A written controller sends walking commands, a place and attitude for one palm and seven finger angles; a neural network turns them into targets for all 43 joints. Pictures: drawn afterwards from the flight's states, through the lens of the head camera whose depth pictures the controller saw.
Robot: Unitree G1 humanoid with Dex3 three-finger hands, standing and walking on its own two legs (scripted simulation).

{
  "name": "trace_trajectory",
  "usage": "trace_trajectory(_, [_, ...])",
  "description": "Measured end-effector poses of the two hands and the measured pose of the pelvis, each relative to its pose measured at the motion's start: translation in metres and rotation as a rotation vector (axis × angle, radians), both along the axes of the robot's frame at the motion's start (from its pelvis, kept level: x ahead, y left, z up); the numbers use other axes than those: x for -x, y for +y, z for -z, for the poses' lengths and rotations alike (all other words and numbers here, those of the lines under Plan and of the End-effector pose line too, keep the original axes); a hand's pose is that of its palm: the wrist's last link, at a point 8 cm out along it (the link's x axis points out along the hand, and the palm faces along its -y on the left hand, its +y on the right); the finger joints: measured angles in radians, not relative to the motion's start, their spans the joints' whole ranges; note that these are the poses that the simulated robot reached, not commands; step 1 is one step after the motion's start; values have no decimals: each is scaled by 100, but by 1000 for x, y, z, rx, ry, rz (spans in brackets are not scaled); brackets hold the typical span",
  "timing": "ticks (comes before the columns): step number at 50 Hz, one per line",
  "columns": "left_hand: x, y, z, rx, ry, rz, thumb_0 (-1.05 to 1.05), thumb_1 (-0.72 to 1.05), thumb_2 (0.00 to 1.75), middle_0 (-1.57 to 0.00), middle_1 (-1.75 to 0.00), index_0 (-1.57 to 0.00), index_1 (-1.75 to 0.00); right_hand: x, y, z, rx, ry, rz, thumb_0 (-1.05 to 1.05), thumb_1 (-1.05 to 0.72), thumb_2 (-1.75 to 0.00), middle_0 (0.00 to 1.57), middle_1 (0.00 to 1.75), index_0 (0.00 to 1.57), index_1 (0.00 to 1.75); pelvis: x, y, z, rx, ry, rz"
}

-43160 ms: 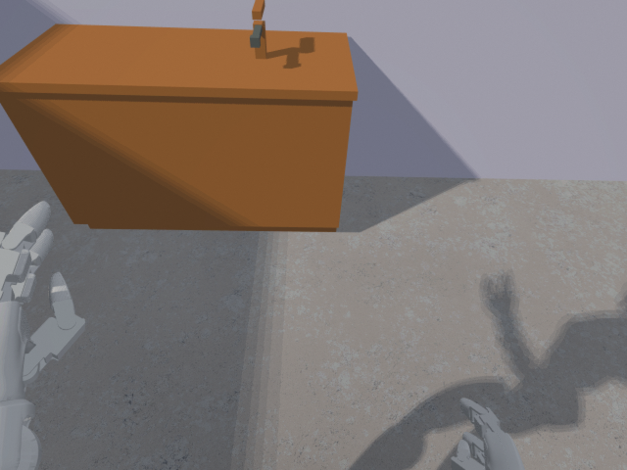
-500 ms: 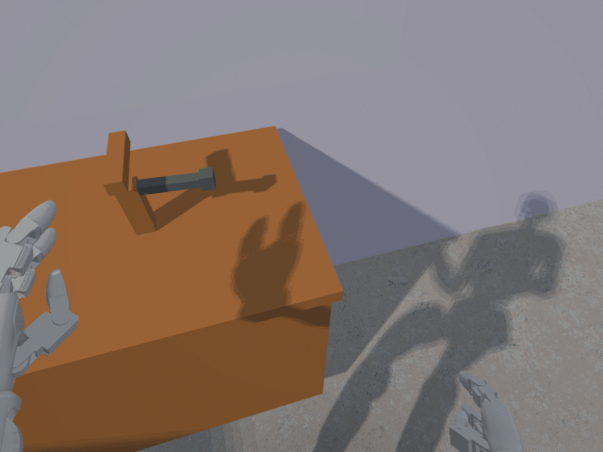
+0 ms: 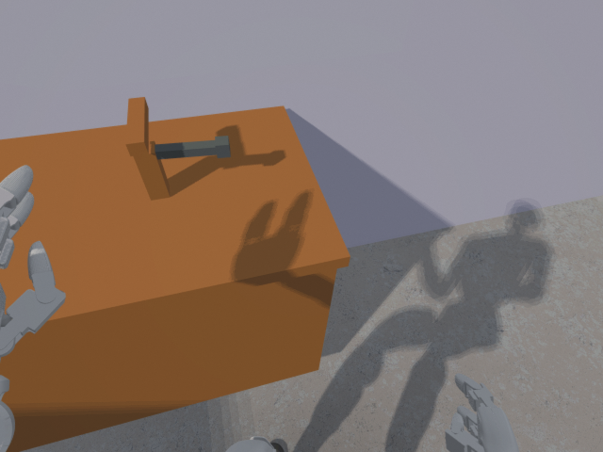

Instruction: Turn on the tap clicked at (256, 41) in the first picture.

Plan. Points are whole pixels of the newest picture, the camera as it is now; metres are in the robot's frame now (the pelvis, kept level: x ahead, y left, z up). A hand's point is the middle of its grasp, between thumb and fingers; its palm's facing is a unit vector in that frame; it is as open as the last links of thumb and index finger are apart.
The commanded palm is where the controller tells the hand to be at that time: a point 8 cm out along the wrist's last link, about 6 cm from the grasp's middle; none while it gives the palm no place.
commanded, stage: step back with the hand held close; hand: left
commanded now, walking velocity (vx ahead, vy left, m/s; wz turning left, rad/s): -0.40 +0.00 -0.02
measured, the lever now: (222, 146) +0.60 +0.18 +0.06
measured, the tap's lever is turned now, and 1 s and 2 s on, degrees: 84 84 84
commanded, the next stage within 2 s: stop stepping back and stand still in 0.32 s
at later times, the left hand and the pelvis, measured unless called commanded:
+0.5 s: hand (26, 403) +0.13 +0.22 +0.18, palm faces +0.26 -0.86 -0.45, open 7.4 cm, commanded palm +0.07 +0.27 +0.19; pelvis -0.10 +0.00 +0.01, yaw -3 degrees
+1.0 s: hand out of the picture +0.04 +0.23 +0.19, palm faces +0.39 -0.81 -0.44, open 7.4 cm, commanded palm -0.01 +0.27 +0.19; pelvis -0.17 -0.01 +0.01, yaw -2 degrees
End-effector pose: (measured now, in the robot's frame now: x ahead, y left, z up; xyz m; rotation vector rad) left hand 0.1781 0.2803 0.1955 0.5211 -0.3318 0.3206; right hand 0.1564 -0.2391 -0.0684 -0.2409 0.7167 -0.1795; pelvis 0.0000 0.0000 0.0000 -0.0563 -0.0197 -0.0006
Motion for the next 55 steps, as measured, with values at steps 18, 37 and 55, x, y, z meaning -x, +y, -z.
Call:
trace_trajectory(18, [41,-18,2,50,24,97,1,89,90,-21,-30,-21,-30,61,3,-7,-28,18,22,2,-90,-90,20,30,20,30,60,0,-9,-53,52,38])
trace_trajectory(37, [149,-16,14,114,80,-17,2,89,90,-21,-30,-21,-30,194,-17,7,-20,95,72,2,-90,-90,20,30,20,30,153,-7,-10,-88,-5,41])
trace_trajectory(55, [181,-21,6,75,65,-54,2,89,90,-21,-30,-21,-30,223,-9,31,-106,119,30,2,-90,-90,20,30,20,30,181,-16,-6,-46,-34,12])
